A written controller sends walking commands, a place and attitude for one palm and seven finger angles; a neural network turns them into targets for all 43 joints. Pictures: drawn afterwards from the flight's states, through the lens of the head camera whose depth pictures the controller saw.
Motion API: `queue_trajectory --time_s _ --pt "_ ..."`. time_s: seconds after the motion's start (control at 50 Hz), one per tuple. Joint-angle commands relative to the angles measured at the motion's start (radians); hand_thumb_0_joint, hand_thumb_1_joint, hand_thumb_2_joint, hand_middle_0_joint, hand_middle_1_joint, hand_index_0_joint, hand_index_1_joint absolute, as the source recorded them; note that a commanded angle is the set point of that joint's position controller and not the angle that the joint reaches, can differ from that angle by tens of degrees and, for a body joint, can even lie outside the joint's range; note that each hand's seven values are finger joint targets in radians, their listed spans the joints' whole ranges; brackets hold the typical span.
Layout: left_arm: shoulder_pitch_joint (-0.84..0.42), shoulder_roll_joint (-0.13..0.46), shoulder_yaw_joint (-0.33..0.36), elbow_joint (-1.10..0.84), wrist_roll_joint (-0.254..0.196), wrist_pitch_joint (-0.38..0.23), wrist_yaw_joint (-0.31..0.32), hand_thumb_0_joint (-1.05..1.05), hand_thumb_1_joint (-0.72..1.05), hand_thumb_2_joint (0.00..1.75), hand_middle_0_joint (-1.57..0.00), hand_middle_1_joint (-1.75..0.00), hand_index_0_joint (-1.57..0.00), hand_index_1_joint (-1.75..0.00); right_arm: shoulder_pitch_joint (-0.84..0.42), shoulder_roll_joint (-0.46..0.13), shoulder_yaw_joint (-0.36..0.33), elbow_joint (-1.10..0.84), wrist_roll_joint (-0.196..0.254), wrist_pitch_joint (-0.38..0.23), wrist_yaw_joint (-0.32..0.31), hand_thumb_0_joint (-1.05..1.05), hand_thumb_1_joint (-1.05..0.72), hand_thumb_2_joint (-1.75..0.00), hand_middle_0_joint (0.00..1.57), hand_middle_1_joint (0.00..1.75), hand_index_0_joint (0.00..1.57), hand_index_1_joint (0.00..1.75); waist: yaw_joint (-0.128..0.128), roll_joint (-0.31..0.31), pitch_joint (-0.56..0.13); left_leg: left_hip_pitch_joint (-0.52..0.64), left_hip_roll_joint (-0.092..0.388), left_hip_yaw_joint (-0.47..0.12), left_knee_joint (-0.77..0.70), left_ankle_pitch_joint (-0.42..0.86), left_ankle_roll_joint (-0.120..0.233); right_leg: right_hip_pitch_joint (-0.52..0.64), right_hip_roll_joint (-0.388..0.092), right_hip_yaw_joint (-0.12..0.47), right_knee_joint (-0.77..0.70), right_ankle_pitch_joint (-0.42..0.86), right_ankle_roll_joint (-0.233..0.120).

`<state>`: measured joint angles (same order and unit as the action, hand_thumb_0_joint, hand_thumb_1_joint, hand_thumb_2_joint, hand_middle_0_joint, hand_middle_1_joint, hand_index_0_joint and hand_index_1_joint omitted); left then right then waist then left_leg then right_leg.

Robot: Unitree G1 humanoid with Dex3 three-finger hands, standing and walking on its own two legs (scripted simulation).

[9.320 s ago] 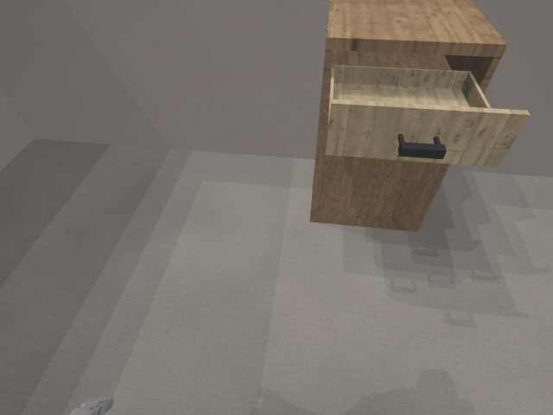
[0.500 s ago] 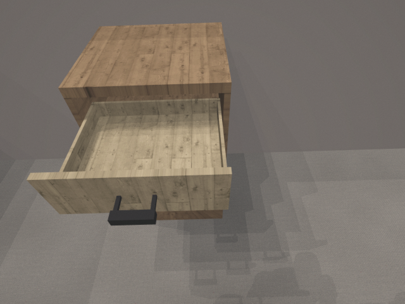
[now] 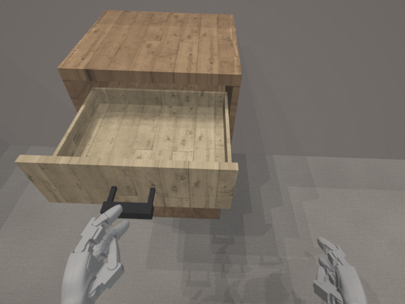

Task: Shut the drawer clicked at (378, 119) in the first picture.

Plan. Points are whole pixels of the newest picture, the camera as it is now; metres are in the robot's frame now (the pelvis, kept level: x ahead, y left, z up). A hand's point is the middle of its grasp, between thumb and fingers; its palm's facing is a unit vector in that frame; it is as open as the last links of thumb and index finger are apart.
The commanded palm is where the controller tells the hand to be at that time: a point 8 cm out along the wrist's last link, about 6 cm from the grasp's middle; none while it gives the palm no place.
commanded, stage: raise the hand and make a fist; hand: left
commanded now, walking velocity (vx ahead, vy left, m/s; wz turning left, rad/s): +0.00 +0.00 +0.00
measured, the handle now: (130, 200) +0.33 +0.17 +0.00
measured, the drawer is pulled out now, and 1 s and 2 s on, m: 0.30 0.30 0.30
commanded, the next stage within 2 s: bring the fist close to the handle in 1.62 s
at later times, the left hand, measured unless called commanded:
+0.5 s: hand (114, 286) +0.16 +0.15 +0.03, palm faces +0.00 -1.00 -0.03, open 4.1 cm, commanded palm +0.11 +0.20 +0.04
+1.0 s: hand (113, 283) +0.15 +0.14 +0.08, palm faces +0.02 -1.00 -0.02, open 3.1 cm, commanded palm +0.11 +0.19 +0.08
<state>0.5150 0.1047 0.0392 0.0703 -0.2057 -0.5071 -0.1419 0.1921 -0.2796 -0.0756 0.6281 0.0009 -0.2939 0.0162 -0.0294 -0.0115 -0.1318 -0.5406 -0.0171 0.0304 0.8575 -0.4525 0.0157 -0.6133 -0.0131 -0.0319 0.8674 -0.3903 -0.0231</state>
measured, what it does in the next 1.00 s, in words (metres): stands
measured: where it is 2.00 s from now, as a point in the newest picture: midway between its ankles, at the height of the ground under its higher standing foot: outside the picture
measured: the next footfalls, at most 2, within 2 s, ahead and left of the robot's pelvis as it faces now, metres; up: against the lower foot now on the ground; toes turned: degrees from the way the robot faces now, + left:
none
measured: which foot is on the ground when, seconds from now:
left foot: down 0.00-1.00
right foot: down 0.00-1.00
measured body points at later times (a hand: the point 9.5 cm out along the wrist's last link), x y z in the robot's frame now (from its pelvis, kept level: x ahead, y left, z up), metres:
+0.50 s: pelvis -0.02 -0.01 -0.03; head +0.03 -0.02 +0.41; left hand +0.16 +0.21 +0.03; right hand +0.16 -0.22 -0.12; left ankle -0.01 +0.11 -0.70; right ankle +0.03 -0.11 -0.70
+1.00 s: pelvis +0.00 +0.01 -0.02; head +0.02 +0.01 +0.43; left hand +0.15 +0.20 +0.08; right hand +0.22 -0.19 -0.06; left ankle -0.01 +0.11 -0.70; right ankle +0.03 -0.11 -0.70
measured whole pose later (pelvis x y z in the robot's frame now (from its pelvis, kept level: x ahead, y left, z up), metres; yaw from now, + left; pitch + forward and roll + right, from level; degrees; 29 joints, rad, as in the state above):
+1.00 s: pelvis +0.00 +0.01 -0.02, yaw +2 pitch +9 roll -2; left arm 0.76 0.17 -0.06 -0.45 -0.15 -0.27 -0.09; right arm 0.24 -0.20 0.03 0.39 0.03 -0.17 -0.01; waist 0.01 0.04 -0.15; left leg -0.66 -0.01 -0.02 1.04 -0.54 0.03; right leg -0.69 -0.01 -0.08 0.98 -0.46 -0.01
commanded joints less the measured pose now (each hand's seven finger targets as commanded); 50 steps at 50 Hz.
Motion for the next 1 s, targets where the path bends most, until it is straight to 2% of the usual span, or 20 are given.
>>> queue_trajectory --time_s 0.0,0.04,0.08,0.16,0.2,0.24,0.28,0.34,0.36,0.4,0.46,0.54,0.56,0.6,0.66,0.74,0.78,0.86,0.9,0.98 --pt "0.242 0.138 0.095 -0.18 0.013 -0.181 -0.121 0.0 0.9 0.9 -0.5 -0.62 -0.5 -0.62 -0.131 -0.073 -0.029 -0.257 0.007 -0.02 0.03 0.0 -0.9 -0.9 0.2 0.3 0.2 0.3 0.099 0.022 -0.093 -0.234 -0.021 0.007 0.066 0.183 -0.013 0.001 0.004 0.01 0.076 0.15 -0.03" --pt "0.183 0.136 0.1 -0.293 -0.012 -0.137 -0.107 0.0 0.9 0.9 -0.54 -0.67 -0.54 -0.67 -0.13 -0.06 -0.024 -0.298 0.017 0.001 0.013 0.0 -0.9 -0.9 0.2 0.3 0.2 0.3 0.089 0.044 -0.13 -0.252 -0.021 -0.002 0.09 0.131 -0.004 -0.03 0.008 0.034 0.074 0.073 -0.026" --pt "0.105 0.173 0.128 -0.466 -0.031 -0.112 -0.071 0.0 0.9 0.9 -0.58 -0.71 -0.58 -0.71 -0.079 -0.056 -0.023 -0.316 0.017 0.016 -0.003 0.0 -0.9 -0.9 0.2 0.3 0.2 0.3 0.066 0.117 -0.205 -0.225 -0.014 -0.023 0.123 0.167 0.005 -0.025 0.01 0.051 0.078 0.101 -0.023" --pt "-0.003 0.116 0.009 -0.594 -0.026 -0.091 -0.081 0.0 0.9 0.9 -0.66 -0.8 -0.66 -0.8 -0.031 -0.061 0.007 -0.314 0.019 0.022 -0.024 0.0 -0.9 -0.9 0.2 0.3 0.2 0.3 -0.028 0.058 -0.191 -0.208 0.011 -0.058 0.179 0.195 0.023 -0.083 0.019 0.038 0.071 0.154 -0.006" --pt "0.006 0.12 -0.015 -0.549 -0.025 -0.064 -0.115 0.0 0.9 0.9 -0.7 -0.84 -0.7 -0.84 -0.024 -0.065 0.014 -0.302 0.021 0.014 -0.032 0.0 -0.9 -0.9 0.2 0.3 0.2 0.3 -0.034 0.058 -0.16 -0.233 0.015 -0.068 0.185 0.164 0.023 -0.096 0.019 0.038 0.056 0.109 -0.005" --pt "0.02 0.157 0.011 -0.494 -0.025 -0.011 -0.144 0.0 0.9 0.9 -0.74 -0.88 -0.74 -0.88 -0.028 -0.066 0.019 -0.297 0.029 0.015 -0.043 0.0 -0.9 -0.9 0.2 0.3 0.2 0.3 -0.029 0.019 -0.155 -0.272 0.013 -0.069 0.184 0.119 0.022 -0.074 0.014 0.052 0.026 0.037 0.001" --pt "0.083 0.173 0.047 -0.461 -0.028 0.062 -0.157 0.0 0.9 0.9 -0.78 -0.93 -0.78 -0.93 -0.039 -0.059 0.024 -0.31 0.039 0.024 -0.048 0.0 -0.9 -0.9 0.2 0.3 0.2 0.3 0.006 0.025 -0.182 -0.265 0.006 -0.063 0.156 0.113 0.018 -0.021 0.006 0.058 0.001 -0.001 0.001" --pt "0.121 0.194 0.115 -0.454 -0.058 0.151 -0.135 0.0 0.9 0.9 -0.84 -0.99 -0.84 -0.99 -0.062 -0.04 0.029 -0.325 0.048 0.042 -0.061 0.0 -0.9 -0.9 0.2 0.3 0.2 0.3 0.041 -0.044 -0.197 -0.28 -0.001 -0.06 0.122 0.115 0.014 0.068 -0.009 0.076 -0.038 -0.026 0.014" --pt "0.155 0.211 0.157 -0.42 -0.063 0.17 -0.115 0.0 0.9 0.9 -0.86 -1.01 -0.86 -1.01 -0.081 -0.032 0.028 -0.316 0.049 0.048 -0.064 0.0 -0.9 -0.9 0.2 0.3 0.2 0.3 0.059 -0.049 -0.192 -0.284 -0.001 -0.059 0.114 0.115 0.011 0.09 -0.011 0.08 -0.047 -0.034 0.015" --pt "0.154 0.185 0.143 -0.494 -0.07 0.163 -0.086 0.0 0.9 0.9 -0.9 -1.06 -0.9 -1.06 -0.074 -0.021 0.034 -0.324 0.046 0.045 -0.064 0.0 -0.9 -0.9 0.2 0.3 0.2 0.3 0.064 -0.027 -0.192 -0.266 -0.001 -0.061 0.089 0.131 0.01 0.101 -0.014 0.064 -0.043 -0.012 0.011" --pt "0.183 0.178 0.124 -0.526 -0.06 0.117 -0.051 0.0 0.9 0.9 -0.96 -1.12 -0.96 -1.12 -0.073 -0.023 0.031 -0.311 0.042 0.027 -0.059 0.0 -0.9 -0.9 0.2 0.3 0.2 0.3 0.059 -0.021 -0.163 -0.241 0.004 -0.062 0.069 0.14 0.01 0.085 -0.009 0.042 -0.039 0.006 0.008" --pt "0.199 0.136 0.029 -0.562 -0.042 0.06 -0.042 0.0 0.9 0.9 -1.04 -1.21 -1.04 -1.21 -0.043 -0.042 0.029 -0.317 0.039 -0.003 -0.05 0.0 -0.9 -0.9 0.2 0.3 0.2 0.3 0.028 -0.008 -0.104 -0.227 0.003 -0.063 0.056 0.088 0.014 0.011 -0.007 0.024 -0.049 -0.078 0.005" --pt "0.188 0.155 0.039 -0.55 -0.028 0.056 -0.03 0.0 0.9 0.9 -1.06 -1.23 -1.06 -1.23 -0.047 -0.049 0.027 -0.312 0.04 0.0 -0.052 0.0 -0.9 -0.9 0.2 0.3 0.2 0.3 0.018 -0.051 -0.082 -0.235 0.007 -0.066 0.057 0.067 0.016 -0.005 -0.007 0.028 -0.061 -0.118 0.007" --pt "0.204 0.14 0.009 -0.586 -0.02 0.049 -0.025 0.0 0.9 0.9 -1.1 -1.27 -1.1 -1.27 -0.032 -0.054 0.024 -0.326 0.04 -0.003 -0.052 0.0 -0.9 -0.9 0.2 0.3 0.2 0.3 0.022 -0.014 -0.095 -0.218 0.004 -0.063 0.047 0.048 0.017 -0.013 -0.006 0.026 -0.059 -0.143 0.003" --pt "0.211 0.16 0.02 -0.618 0.003 0.058 0.006 0.0 0.9 0.9 -1.16 -1.34 -1.16 -1.34 -0.022 -0.056 0.022 -0.332 0.04 0.008 -0.052 0.0 -0.9 -0.9 0.2 0.3 0.2 0.3 0.027 0.003 -0.108 -0.187 0.008 -0.066 0.028 0.069 0.017 -0.002 0.001 -0.001 -0.039 -0.09 -0.002" --pt "0.238 0.128 -0.033 -0.693 0.02 0.082 0.039 0.0 0.9 0.9 -1.24 -1.43 -1.24 -1.43 -0.006 -0.05 0.027 -0.363 0.038 0.025 -0.044 0.0 -0.9 -0.9 0.2 0.3 0.2 0.3 0.034 0.067 -0.129 -0.134 0.011 -0.066 0.006 0.128 0.013 0.014 0.01 -0.034 -0.01 0.012 -0.006" --pt "0.264 0.125 -0.035 -0.674 0.035 0.109 0.054 0.0 0.9 0.9 -1.28 -1.47 -1.28 -1.47 -0.004 -0.049 0.029 -0.37 0.038 0.044 -0.043 0.0 -0.9 -0.9 0.2 0.3 0.2 0.3 0.032 0.029 -0.107 -0.134 0.016 -0.065 0.0 0.147 0.014 0.023 0.015 -0.038 -0.012 0.041 -0.004" --pt "0.271 0.134 -0.039 -0.702 0.044 0.148 0.055 0.0 0.9 0.9 -1.36 -1.56 -1.36 -1.56 -0.013 -0.048 0.037 -0.387 0.04 0.065 -0.041 0.0 -0.9 -0.9 0.2 0.3 0.2 0.3 0.032 0.021 -0.087 -0.117 0.02 -0.068 -0.01 0.166 0.015 0.038 0.017 -0.04 -0.023 0.07 -0.003" --pt "0.284 0.108 -0.079 -0.751 0.045 0.161 0.047 0.0 0.9 0.9 -1.4 -1.6 -1.4 -1.6 -0.009 -0.043 0.045 -0.402 0.04 0.067 -0.035 0.0 -0.9 -0.9 0.2 0.3 0.2 0.3 0.036 0.058 -0.092 -0.093 0.022 -0.07 -0.019 0.188 0.011 0.046 0.016 -0.048 -0.017 0.088 -0.005" --pt "0.312 0.101 -0.091 -0.78 0.049 0.181 0.043 0.0 0.9 0.9 -1.4 -1.6 -1.4 -1.6 -0.007 -0.039 0.051 -0.404 0.041 0.074 -0.03 0.0 -0.9 -0.9 0.2 0.3 0.2 0.3 0.03 0.024 -0.072 -0.079 0.026 -0.077 -0.023 0.228 0.01 0.055 0.019 -0.057 -0.02 0.13 -0.001"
